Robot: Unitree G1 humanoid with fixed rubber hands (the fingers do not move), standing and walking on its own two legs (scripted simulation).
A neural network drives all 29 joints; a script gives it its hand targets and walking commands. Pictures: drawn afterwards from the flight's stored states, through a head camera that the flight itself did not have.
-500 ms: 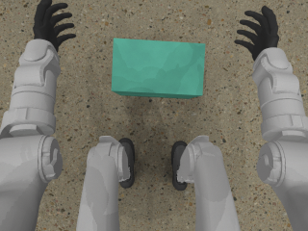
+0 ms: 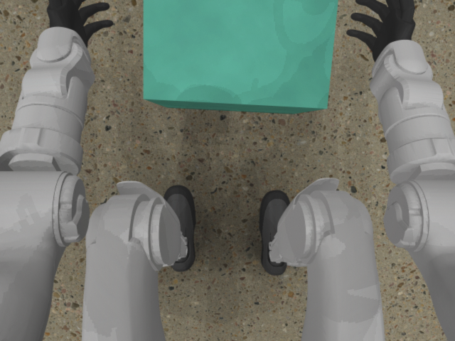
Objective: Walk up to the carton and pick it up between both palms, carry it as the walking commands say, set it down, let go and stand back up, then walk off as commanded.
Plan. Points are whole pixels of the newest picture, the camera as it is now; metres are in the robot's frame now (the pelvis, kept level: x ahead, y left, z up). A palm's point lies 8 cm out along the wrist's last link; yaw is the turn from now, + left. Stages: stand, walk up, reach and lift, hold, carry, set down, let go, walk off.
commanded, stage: reach and lift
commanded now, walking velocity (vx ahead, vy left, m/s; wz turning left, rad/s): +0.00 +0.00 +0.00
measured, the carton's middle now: (235, 63) +0.52 -0.01 -0.29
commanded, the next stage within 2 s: none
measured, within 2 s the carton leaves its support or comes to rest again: leaves its support in 1.96 s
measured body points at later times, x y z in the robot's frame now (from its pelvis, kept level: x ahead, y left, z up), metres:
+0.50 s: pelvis +0.00 +0.00 -0.04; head +0.37 +0.00 +0.21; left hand +0.55 +0.22 -0.22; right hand +0.53 -0.22 -0.23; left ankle +0.12 +0.11 -0.35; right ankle +0.11 -0.11 -0.35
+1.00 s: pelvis -0.01 +0.00 -0.04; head +0.36 +0.00 +0.21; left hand +0.55 +0.19 -0.22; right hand +0.53 -0.20 -0.22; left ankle +0.12 +0.11 -0.36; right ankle +0.11 -0.11 -0.35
